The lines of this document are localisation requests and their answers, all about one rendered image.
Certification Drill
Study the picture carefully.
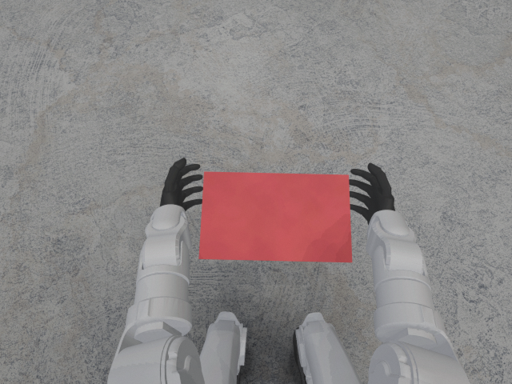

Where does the robot right shin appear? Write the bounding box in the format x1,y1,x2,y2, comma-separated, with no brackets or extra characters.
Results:
302,312,336,384

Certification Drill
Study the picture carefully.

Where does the robot right forearm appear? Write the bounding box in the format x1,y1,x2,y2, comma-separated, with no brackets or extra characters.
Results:
366,210,463,368

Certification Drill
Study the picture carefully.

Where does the robot left forearm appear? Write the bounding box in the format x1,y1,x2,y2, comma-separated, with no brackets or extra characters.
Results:
107,204,192,384

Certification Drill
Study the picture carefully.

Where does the robot right upper arm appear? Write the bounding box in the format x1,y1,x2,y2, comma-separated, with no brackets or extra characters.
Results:
367,340,470,384

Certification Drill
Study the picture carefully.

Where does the robot left thigh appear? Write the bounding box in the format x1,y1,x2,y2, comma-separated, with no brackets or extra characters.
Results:
199,320,247,384

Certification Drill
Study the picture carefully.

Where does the right robot hand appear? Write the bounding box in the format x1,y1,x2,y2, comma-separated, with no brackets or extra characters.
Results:
349,163,395,225

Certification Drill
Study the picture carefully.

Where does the carton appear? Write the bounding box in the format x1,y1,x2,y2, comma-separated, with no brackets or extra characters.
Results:
198,171,352,262

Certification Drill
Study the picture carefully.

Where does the robot left upper arm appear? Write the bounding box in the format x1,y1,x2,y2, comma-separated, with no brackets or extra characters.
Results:
108,335,205,384

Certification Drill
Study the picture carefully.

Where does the left robot hand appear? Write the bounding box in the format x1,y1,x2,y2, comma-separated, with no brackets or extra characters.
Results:
160,158,203,211

